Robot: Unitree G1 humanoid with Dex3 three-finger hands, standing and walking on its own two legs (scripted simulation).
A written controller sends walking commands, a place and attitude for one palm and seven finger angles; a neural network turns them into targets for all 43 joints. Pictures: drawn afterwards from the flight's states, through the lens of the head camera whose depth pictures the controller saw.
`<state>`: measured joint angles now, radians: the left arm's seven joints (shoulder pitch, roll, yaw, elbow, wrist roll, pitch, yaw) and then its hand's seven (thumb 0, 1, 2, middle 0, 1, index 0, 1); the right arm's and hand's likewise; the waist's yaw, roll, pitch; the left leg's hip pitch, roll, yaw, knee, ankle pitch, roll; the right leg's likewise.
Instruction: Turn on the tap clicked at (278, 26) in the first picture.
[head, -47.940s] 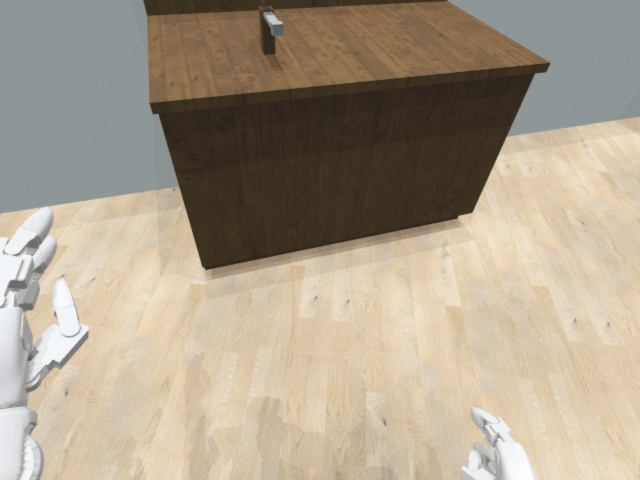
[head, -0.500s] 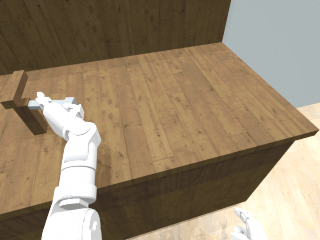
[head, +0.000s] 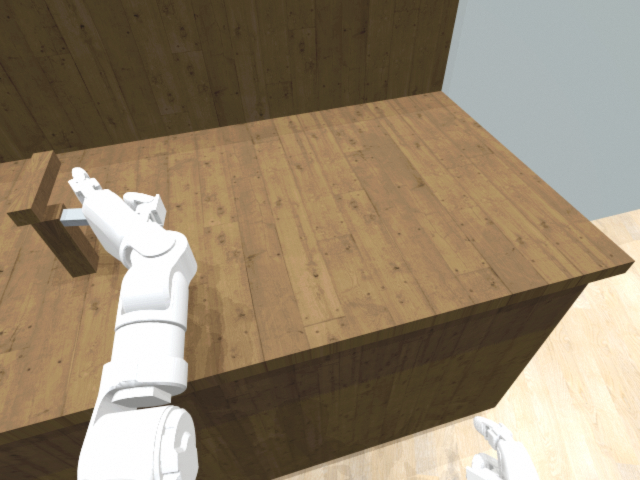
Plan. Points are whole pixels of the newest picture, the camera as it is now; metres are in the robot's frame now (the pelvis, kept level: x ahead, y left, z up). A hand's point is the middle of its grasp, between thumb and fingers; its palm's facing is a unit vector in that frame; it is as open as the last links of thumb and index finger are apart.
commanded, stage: lift the hand up off the lever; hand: left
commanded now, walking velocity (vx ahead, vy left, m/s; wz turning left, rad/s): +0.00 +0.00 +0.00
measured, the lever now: (143, 214) +0.43 +0.31 +0.11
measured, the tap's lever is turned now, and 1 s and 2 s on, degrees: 76 76 76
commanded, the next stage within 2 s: draw the hand back beside the body in 0.56 s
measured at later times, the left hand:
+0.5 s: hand (141, 200) +0.38 +0.26 +0.18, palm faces +0.81 -0.59 -0.01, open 7.9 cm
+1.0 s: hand (132, 258) +0.30 +0.25 +0.16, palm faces +0.41 -0.89 -0.18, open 7.8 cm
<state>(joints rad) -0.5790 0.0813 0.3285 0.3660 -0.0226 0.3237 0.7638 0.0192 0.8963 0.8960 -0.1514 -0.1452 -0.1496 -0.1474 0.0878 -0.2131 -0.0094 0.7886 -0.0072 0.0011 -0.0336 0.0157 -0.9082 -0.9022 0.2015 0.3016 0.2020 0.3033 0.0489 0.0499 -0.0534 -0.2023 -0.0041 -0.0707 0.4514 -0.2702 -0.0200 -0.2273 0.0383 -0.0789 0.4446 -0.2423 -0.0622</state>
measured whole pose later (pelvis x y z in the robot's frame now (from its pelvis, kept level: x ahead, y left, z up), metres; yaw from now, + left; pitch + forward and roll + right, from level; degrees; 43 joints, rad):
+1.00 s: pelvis -0.01 +0.01 +0.00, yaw -3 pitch -5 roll +0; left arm -0.06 0.32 0.25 -0.03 -0.12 0.20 0.19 0.02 0.89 0.90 -0.17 -0.17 -0.16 -0.17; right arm 0.13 -0.23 0.02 0.65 0.04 0.03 -0.06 0.02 -0.91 -0.90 0.20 0.30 0.20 0.30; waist 0.03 0.04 0.01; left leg -0.07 0.01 -0.02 0.40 -0.25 -0.01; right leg -0.11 0.05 -0.03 0.40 -0.21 -0.06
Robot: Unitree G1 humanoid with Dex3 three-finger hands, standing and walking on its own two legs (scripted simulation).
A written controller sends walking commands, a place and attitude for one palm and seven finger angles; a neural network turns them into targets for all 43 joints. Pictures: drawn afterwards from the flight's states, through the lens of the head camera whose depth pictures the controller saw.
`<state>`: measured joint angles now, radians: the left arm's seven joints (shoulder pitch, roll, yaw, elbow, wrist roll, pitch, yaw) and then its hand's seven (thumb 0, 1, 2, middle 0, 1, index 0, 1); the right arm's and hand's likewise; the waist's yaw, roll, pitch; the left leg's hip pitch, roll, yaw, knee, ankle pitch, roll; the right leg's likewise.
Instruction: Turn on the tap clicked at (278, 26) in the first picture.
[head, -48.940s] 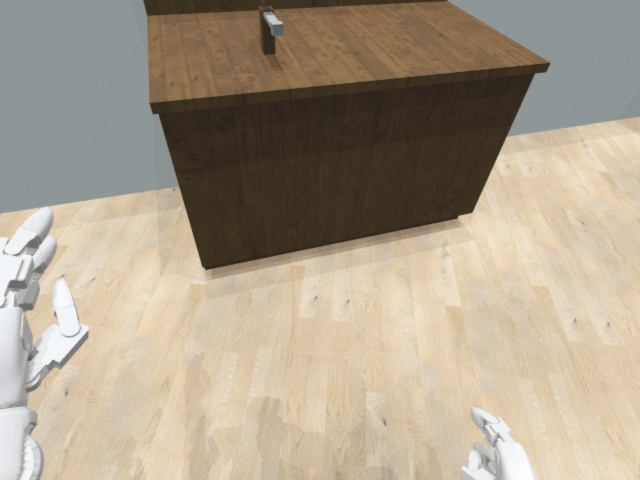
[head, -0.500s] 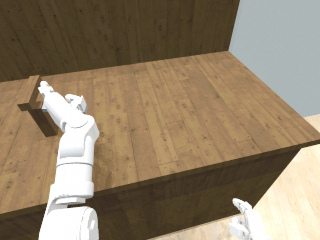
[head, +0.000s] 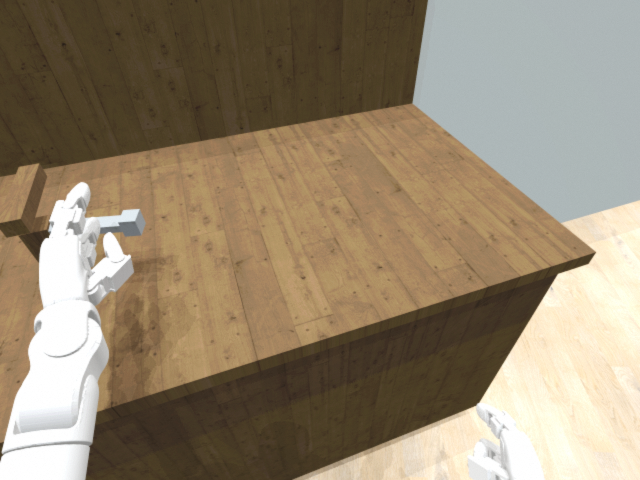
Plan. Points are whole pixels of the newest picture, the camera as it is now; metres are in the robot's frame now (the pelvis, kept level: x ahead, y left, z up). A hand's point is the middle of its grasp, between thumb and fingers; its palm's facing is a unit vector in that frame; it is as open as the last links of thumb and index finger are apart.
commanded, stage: draw the hand back beside the body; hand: left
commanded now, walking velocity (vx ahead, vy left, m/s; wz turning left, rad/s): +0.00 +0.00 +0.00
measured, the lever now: (132, 222) +0.42 +0.32 +0.11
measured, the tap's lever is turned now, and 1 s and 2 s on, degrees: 76 76 76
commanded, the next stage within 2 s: step back with the hand held close in 1.14 s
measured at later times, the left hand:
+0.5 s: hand (97, 310) +0.23 +0.25 +0.16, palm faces +0.39 -0.88 -0.26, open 7.6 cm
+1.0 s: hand (57, 357) +0.18 +0.27 +0.15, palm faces +0.44 -0.84 -0.31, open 7.5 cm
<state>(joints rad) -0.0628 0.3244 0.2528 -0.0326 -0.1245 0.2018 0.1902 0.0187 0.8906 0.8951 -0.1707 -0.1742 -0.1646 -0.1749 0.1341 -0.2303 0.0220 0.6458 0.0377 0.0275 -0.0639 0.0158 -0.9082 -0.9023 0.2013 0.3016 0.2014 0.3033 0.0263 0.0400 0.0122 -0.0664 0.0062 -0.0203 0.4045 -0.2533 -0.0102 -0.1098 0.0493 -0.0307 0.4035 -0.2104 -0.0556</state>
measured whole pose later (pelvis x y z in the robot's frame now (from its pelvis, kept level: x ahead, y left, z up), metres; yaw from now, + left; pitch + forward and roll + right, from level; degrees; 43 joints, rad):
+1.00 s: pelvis -0.01 +0.02 +0.00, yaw +2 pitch -7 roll -1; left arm 0.41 0.32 0.24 -0.37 -0.08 -0.11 0.12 0.02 0.89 0.90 -0.21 -0.30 -0.21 -0.30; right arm 0.15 -0.21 0.02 0.63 0.00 -0.08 -0.04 0.02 -0.91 -0.90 0.20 0.30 0.20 0.30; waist 0.08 0.05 0.05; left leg -0.04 -0.02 -0.04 0.39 -0.24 0.01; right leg -0.06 0.03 -0.05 0.35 -0.18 -0.03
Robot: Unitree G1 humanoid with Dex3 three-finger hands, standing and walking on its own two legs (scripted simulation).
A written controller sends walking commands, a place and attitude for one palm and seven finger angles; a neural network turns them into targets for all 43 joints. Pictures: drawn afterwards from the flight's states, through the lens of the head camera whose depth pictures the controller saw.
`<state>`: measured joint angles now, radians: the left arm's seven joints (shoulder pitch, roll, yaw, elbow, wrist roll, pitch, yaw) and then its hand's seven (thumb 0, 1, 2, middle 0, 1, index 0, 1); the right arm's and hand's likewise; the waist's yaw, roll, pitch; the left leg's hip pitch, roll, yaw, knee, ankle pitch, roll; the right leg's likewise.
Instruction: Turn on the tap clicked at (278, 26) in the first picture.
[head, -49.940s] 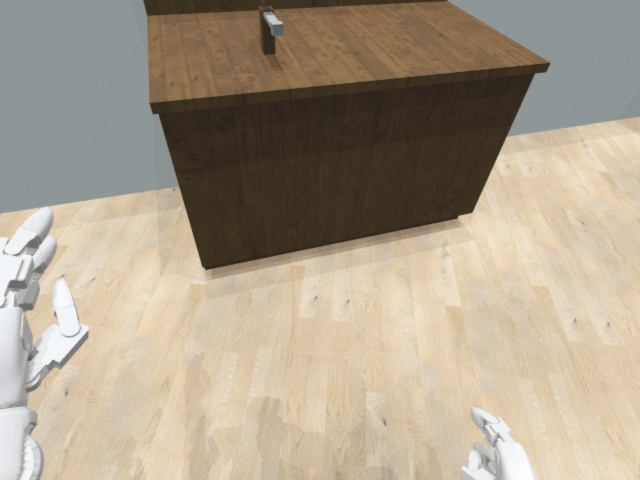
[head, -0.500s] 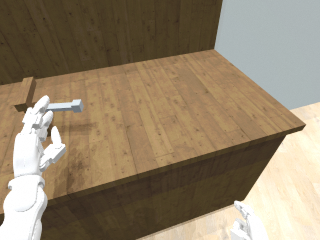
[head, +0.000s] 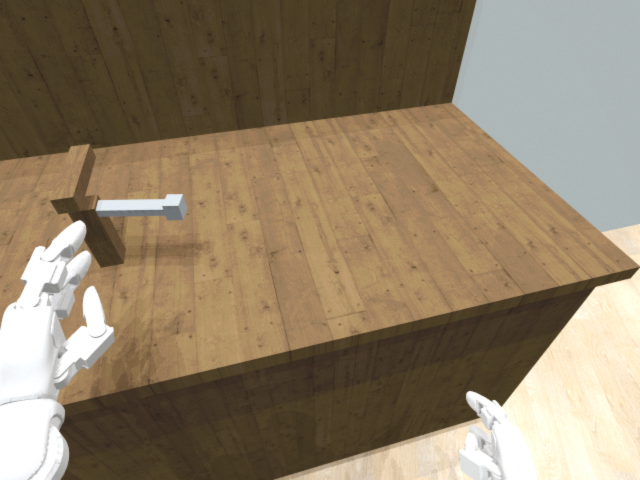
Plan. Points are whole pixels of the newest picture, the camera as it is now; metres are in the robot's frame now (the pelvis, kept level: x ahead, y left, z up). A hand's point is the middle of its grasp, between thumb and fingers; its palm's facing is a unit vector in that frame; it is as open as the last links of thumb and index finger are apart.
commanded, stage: draw the hand back beside the body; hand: left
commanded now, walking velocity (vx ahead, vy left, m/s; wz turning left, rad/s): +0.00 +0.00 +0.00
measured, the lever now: (175, 207) +0.44 +0.29 +0.11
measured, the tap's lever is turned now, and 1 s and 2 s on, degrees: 76 76 76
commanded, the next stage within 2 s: step back with the hand held close in 0.14 s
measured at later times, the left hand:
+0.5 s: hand (111, 332) +0.20 +0.24 +0.15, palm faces +0.36 -0.85 -0.39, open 7.5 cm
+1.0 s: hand (46, 392) +0.14 +0.27 +0.15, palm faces +0.42 -0.80 -0.43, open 7.5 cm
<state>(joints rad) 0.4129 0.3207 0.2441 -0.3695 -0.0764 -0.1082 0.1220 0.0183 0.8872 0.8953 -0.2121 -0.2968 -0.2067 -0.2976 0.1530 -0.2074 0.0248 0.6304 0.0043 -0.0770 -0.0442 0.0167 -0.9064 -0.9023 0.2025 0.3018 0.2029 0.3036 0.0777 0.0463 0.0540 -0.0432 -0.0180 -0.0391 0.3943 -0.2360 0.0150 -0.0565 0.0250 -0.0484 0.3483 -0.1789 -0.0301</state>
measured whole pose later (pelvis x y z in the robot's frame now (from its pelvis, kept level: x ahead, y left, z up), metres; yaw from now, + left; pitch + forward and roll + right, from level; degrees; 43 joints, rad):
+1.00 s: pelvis -0.08 +0.01 -0.02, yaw +1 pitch +0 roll -1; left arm 0.49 0.38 0.37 -0.53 -0.03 -0.17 0.16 0.02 0.89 0.90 -0.21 -0.30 -0.21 -0.30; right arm 0.20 -0.19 0.03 0.56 0.00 -0.03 -0.07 0.02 -0.91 -0.90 0.20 0.30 0.20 0.30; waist 0.02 0.00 0.05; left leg -0.40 -0.04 -0.04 0.60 -0.20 0.04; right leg -0.36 0.03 0.01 0.57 -0.21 0.00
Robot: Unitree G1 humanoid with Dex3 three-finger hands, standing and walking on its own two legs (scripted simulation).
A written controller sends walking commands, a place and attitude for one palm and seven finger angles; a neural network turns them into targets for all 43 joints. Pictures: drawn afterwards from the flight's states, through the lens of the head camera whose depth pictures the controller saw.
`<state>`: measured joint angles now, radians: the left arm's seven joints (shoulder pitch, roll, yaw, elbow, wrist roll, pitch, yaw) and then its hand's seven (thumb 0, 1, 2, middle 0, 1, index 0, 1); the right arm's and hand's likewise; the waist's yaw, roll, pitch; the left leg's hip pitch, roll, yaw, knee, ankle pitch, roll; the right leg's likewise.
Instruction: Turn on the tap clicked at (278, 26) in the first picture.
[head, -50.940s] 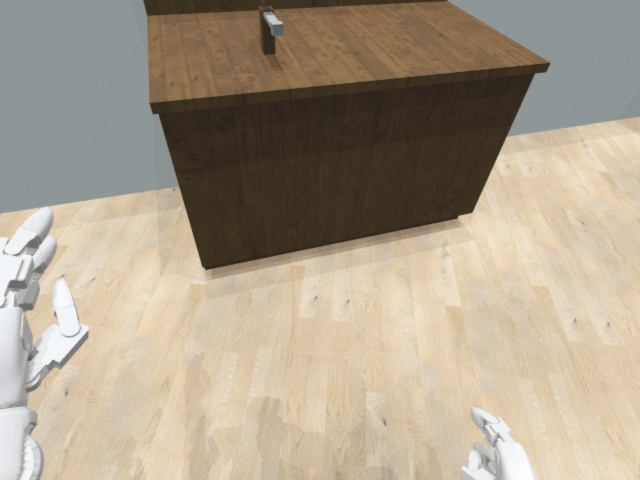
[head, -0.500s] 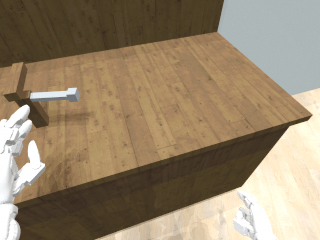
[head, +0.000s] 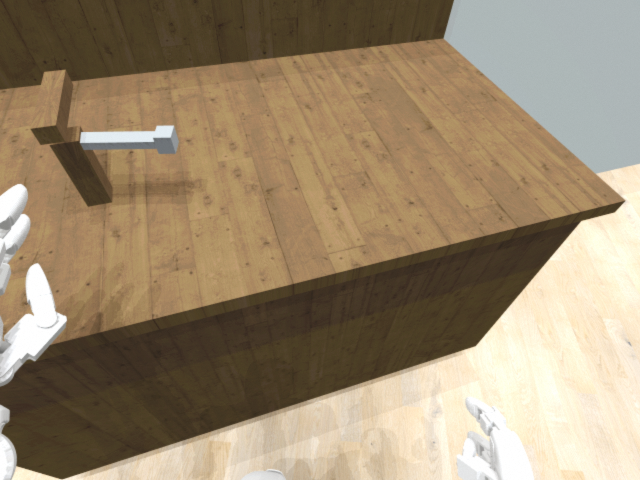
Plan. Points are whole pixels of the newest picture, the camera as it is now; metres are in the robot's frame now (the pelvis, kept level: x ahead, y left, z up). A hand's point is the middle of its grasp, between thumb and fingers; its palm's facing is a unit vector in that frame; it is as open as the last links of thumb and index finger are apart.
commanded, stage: step back with the hand held close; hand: left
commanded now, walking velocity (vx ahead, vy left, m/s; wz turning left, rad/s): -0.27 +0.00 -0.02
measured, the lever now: (166, 139) +0.52 +0.27 +0.12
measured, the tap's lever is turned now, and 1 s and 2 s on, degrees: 76 76 76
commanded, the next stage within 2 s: stop stepping back and stand still in 0.50 s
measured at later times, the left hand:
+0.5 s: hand (39, 430) +0.13 +0.22 +0.17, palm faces +0.36 -0.86 -0.36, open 7.5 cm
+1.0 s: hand out of the picture -0.04 +0.22 +0.17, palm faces +0.44 -0.82 -0.37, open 7.5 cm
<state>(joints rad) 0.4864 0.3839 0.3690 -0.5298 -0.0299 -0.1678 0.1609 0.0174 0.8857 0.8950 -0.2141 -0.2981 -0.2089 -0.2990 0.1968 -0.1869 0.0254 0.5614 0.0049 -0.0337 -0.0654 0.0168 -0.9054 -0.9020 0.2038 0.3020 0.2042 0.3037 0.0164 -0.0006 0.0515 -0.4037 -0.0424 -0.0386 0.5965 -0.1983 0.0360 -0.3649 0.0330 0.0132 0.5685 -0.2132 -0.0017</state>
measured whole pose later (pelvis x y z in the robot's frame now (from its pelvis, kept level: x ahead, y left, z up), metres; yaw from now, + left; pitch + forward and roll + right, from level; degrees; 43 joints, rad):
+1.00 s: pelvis -0.23 -0.03 +0.00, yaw +2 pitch -4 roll +0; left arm 0.48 0.35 0.32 -0.48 -0.04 -0.13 0.16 0.02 0.89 0.90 -0.21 -0.30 -0.21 -0.30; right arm 0.29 -0.21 0.00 0.63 0.02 -0.08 -0.05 0.02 -0.91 -0.90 0.20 0.30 0.20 0.30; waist -0.01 0.01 0.01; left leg -0.31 0.02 -0.02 0.75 -0.45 0.02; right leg -0.32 0.04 -0.07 0.58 -0.21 -0.05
